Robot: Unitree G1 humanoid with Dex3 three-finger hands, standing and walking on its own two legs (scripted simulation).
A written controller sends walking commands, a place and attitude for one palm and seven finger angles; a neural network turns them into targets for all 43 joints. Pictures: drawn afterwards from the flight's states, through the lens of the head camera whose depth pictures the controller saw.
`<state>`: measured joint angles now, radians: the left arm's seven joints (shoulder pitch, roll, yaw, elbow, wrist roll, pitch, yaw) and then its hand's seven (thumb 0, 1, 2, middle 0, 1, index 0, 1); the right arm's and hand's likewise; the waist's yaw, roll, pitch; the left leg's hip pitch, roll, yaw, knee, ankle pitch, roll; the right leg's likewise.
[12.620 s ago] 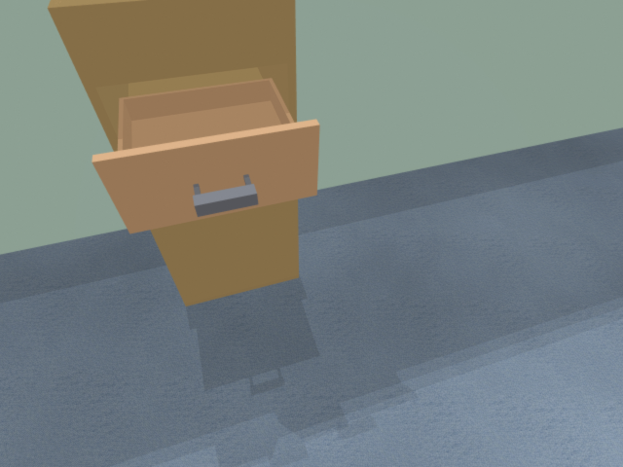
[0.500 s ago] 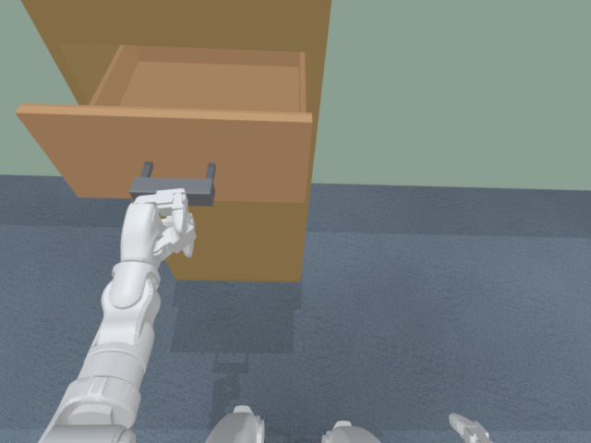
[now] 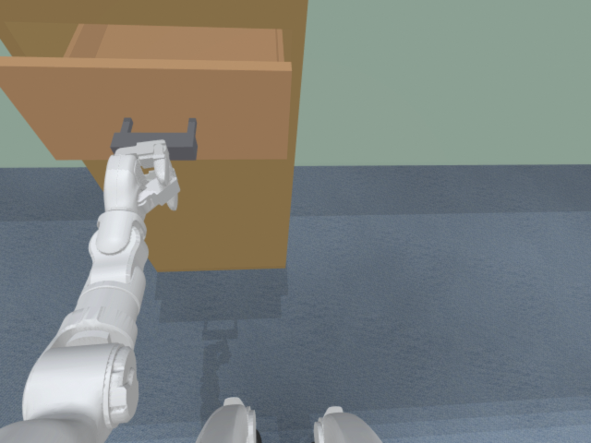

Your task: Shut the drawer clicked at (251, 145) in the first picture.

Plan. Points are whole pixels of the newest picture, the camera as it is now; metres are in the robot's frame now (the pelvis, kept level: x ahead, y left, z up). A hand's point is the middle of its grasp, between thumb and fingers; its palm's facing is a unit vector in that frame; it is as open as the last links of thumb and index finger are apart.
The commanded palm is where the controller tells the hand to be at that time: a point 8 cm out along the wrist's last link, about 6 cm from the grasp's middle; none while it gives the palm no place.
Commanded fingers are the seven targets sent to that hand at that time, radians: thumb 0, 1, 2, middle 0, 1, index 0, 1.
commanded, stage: push the drawer shut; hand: left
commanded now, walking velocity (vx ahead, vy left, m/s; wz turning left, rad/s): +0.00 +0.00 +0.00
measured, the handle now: (158, 135) +0.54 +0.19 +0.07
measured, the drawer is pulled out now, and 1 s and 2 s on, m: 0.09 0.00 0.00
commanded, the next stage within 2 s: pull the fist back off the drawer in 1.12 s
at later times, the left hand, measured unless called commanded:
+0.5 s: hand (179, 155) +0.50 +0.15 +0.06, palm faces +0.06 -1.00 -0.02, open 3.4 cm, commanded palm +0.49 +0.19 +0.07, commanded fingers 0.00 0.90 0.90 -1.40 -1.60 -1.40 -1.60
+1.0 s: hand (181, 131) +0.55 +0.16 +0.06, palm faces +0.05 -1.00 -0.02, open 3.2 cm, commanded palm +0.56 +0.19 +0.07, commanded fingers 0.00 0.90 0.90 -1.40 -1.60 -1.40 -1.60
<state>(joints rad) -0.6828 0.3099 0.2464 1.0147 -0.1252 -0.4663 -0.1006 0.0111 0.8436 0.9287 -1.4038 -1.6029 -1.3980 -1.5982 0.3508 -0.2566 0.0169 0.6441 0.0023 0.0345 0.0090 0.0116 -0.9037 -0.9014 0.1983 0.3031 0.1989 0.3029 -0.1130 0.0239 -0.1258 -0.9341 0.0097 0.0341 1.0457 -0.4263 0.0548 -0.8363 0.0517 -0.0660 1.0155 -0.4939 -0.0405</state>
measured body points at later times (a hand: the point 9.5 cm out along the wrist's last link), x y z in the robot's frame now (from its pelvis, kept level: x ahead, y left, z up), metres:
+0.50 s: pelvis +0.00 +0.00 -0.01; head +0.11 +0.02 +0.43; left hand +0.49 +0.21 +0.07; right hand +0.01 -0.27 -0.12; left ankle +0.04 +0.08 -0.67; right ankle +0.00 -0.10 -0.67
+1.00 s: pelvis +0.00 +0.00 -0.02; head +0.15 +0.02 +0.41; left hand +0.54 +0.21 +0.07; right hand -0.04 -0.26 -0.12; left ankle +0.04 +0.08 -0.67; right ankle +0.00 -0.10 -0.67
